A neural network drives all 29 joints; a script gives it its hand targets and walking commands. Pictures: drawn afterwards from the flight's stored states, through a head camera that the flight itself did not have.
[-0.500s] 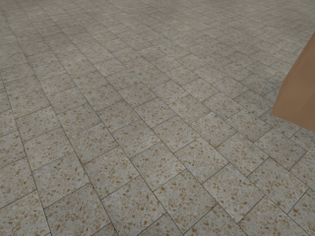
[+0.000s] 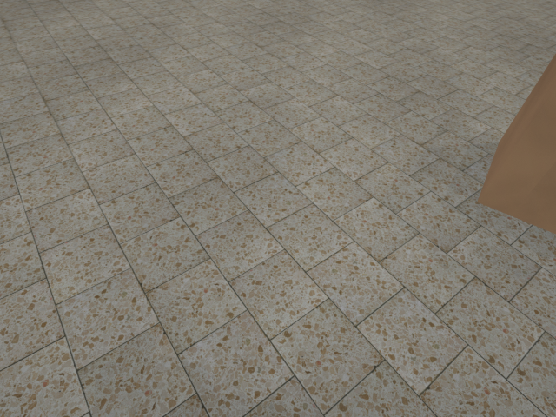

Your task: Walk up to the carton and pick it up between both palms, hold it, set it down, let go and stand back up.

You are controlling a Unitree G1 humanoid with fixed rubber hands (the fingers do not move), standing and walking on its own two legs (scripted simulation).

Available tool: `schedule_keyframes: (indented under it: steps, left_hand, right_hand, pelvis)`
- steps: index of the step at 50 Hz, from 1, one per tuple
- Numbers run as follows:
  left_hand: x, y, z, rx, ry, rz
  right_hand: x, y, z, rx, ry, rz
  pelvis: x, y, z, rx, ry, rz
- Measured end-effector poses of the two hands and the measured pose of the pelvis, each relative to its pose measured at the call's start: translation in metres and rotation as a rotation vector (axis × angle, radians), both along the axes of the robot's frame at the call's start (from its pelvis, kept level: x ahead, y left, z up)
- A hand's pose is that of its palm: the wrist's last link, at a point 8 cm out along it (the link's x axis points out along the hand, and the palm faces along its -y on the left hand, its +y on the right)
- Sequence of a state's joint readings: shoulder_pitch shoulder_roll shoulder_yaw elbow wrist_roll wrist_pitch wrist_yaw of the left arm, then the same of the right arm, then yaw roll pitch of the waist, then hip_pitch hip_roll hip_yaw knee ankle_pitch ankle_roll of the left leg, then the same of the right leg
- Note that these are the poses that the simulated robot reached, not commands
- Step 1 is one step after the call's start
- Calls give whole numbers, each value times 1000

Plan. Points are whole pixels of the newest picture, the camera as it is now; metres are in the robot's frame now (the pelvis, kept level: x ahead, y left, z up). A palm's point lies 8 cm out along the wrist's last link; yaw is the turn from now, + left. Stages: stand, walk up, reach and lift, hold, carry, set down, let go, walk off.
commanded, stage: stand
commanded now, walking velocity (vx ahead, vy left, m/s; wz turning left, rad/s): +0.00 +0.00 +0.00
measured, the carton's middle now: out of the picture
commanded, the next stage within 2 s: walk up in 0.72 s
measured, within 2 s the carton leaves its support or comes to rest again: neither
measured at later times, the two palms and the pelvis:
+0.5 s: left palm out of the picture +0.05 +0.26 -0.13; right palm out of the picture +0.02 -0.26 -0.12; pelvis +0.00 +0.00 +0.00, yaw +0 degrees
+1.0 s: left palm out of the picture +0.05 +0.25 -0.13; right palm out of the picture +0.01 -0.27 -0.12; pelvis +0.00 +0.00 +0.00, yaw -3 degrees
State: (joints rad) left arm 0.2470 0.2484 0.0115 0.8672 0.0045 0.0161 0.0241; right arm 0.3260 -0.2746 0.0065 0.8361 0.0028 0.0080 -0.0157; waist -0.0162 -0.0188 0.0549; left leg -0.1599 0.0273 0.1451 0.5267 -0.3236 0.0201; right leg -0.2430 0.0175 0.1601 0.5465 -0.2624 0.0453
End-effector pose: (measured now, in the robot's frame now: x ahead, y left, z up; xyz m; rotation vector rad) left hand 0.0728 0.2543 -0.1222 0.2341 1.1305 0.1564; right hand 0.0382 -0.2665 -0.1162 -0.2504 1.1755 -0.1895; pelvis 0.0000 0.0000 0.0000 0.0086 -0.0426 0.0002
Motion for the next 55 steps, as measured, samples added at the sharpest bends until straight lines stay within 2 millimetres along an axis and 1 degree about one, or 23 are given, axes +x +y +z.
schedule_keyframes:
  steps: [10, 28, 35, 42, 47, 49, 51, 52, 55]
  left_hand:
    - [-5, -2, -3, -9, 9, 11]
    - [-31, 2, -5, -2, 78, 27]
    - [-35, 0, -7, -5, 98, 30]
    - [-30, -4, -8, -10, 84, 31]
    - [-29, -5, -8, -15, 85, 32]
    - [-25, -6, -8, -23, 96, -5]
    - [-14, -8, -6, -23, 113, -68]
    - [-6, -9, -5, -23, 110, -94]
    - [27, -15, -1, -26, 75, -155]
  right_hand:
    - [-6, 1, 0, -4, 8, -12]
    - [-26, 6, -5, 9, 72, -25]
    - [-28, 7, -5, 10, 82, -26]
    - [-22, 9, -6, 14, 72, -25]
    - [-23, 11, -7, 18, 76, -30]
    - [-23, 4, -7, -12, 57, -31]
    - [-26, -8, -5, -47, 31, -55]
    - [-28, -14, -4, -60, 20, -72]
    - [-35, -34, -2, -89, 5, -127]
  pelvis:
    - [0, 0, 1, -1, -9, 3]
    - [-5, 2, 2, -1, 0, 5]
    - [-3, 2, 3, 0, 4, 8]
    - [0, 1, 3, 0, 1, 10]
    - [1, 1, 3, 0, 1, 9]
    - [1, 0, 1, 7, 3, -30]
    - [3, -3, 0, 8, -2, -71]
    - [5, -6, 0, 9, -7, -89]
    - [13, -16, -2, 19, -22, -140]
